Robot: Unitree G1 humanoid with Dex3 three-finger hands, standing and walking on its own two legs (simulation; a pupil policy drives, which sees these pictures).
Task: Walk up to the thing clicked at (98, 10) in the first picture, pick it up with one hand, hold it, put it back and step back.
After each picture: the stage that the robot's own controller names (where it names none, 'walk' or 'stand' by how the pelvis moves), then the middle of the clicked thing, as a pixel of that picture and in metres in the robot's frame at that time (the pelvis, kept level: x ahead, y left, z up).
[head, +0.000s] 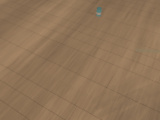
stand; (98, 11) +1.98 -0.19 -0.72
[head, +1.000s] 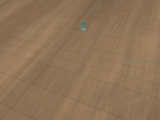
walk; (83, 27) +1.85 +0.17 -0.69
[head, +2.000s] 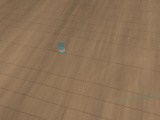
walk; (61, 48) +1.25 +0.32 -0.71
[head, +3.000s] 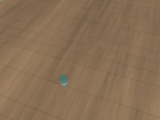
walk; (63, 81) +0.81 +0.26 -0.71
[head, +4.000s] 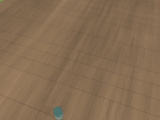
walk; (58, 113) +0.48 +0.22 -0.69
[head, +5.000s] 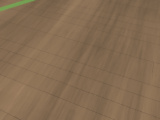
stand; out of the picture +0.36 +0.21 -0.71
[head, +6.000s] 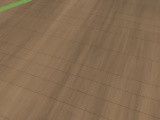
stand; out of the picture +0.32 +0.24 -0.71
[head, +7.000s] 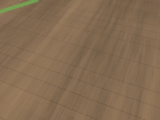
stand; out of the picture +0.31 +0.21 -0.72
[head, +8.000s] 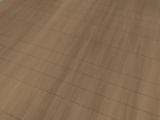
stand; out of the picture +0.32 +0.22 -0.71
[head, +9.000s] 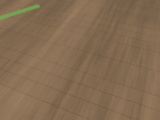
stand; out of the picture +0.31 +0.21 -0.72
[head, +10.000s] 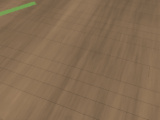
stand; out of the picture +0.34 +0.22 -0.73
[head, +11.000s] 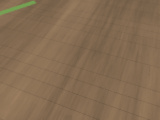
stand; out of the picture +0.33 +0.23 -0.73
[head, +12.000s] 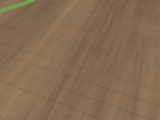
stand; out of the picture +0.33 +0.23 -0.73
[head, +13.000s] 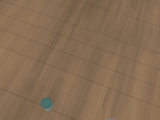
go down; (47, 104) +0.37 +0.22 -0.58
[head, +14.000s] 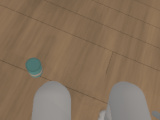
go down; (34, 68) +0.43 +0.23 -0.32
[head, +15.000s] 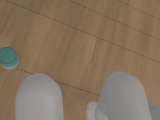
close in; (9, 59) +0.42 +0.26 -0.26
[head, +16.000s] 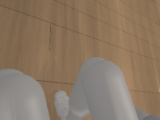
close; out of the picture +0.41 +0.28 -0.22
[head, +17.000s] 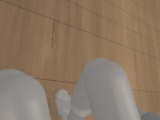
lift; out of the picture +0.40 +0.29 -0.23
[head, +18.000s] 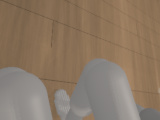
lift; out of the picture +0.37 +0.27 -0.23
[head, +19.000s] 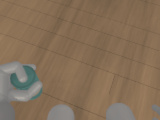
lift; (28, 83) +0.32 +0.20 -0.02
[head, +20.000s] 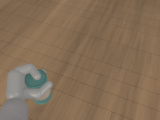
hold; (39, 87) +0.33 +0.18 +0.01
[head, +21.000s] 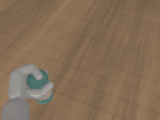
hold; (41, 87) +0.33 +0.17 +0.01
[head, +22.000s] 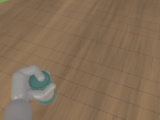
hold; (43, 88) +0.33 +0.17 +0.01
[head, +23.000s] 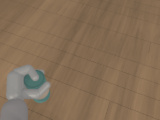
crouch; (38, 87) +0.34 +0.18 -0.04
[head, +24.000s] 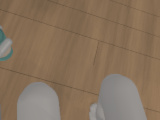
lower; out of the picture +0.46 +0.25 -0.09
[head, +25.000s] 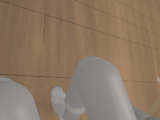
lower; out of the picture +0.43 +0.30 -0.23
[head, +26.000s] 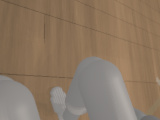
lower; out of the picture +0.43 +0.30 -0.23
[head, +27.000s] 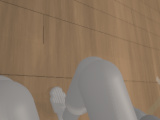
lower; out of the picture +0.43 +0.30 -0.23
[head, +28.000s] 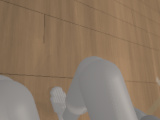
lower; out of the picture +0.43 +0.30 -0.23
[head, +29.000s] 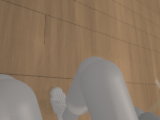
open; out of the picture +0.42 +0.28 -0.23
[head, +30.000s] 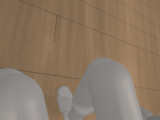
stand; out of the picture +0.42 +0.28 -0.23
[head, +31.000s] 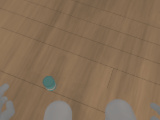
walk; (49, 83) +0.43 +0.21 -0.48
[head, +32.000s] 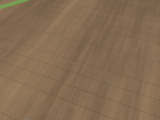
stand; out of the picture +0.38 +0.19 -0.66
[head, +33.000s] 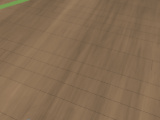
stand; out of the picture +0.38 +0.20 -0.67
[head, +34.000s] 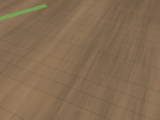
stand; out of the picture +0.40 +0.17 -0.72
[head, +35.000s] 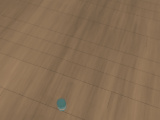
walk; (61, 104) +0.45 +0.15 -0.71
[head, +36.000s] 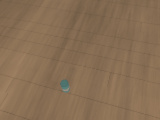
walk; (65, 86) +0.64 +0.22 -0.70
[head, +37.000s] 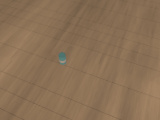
stand; (62, 58) +0.97 +0.23 -0.70
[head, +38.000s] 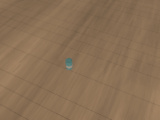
stand; (69, 64) +1.02 +0.18 -0.72
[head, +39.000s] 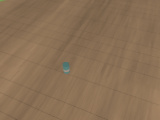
stand; (66, 67) +1.03 +0.21 -0.72
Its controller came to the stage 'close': yes
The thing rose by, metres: 0.72
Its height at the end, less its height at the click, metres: +0.00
